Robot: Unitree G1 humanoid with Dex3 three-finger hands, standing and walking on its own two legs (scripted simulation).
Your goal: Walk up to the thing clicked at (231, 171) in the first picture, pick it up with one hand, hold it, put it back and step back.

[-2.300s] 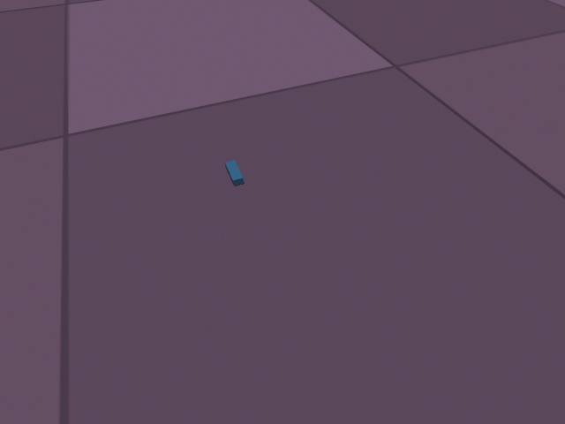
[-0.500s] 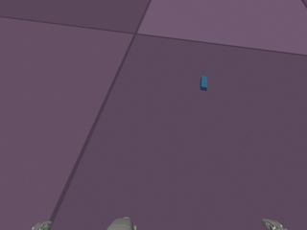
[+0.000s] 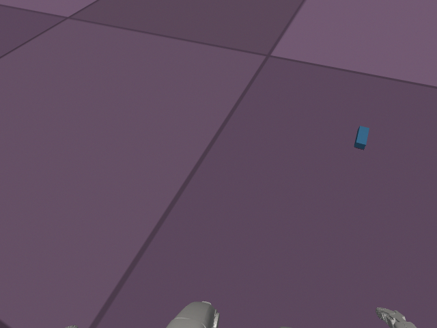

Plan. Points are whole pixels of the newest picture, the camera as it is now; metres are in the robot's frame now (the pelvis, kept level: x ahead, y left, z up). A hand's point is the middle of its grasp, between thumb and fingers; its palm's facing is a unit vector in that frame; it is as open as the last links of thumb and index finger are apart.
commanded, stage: walk up
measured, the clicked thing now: (361, 137) +1.23 -0.75 -0.74
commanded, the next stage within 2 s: stand in 0.86 s
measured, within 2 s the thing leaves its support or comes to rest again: neither
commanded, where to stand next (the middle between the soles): +0.06 +0.01 m, yaw +6 degrees
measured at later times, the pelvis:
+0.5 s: pelvis +0.01 +0.02 -0.01, yaw +8 degrees
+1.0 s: pelvis +0.01 +0.01 +0.02, yaw +9 degrees
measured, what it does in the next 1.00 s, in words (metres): steps on the spot: left foot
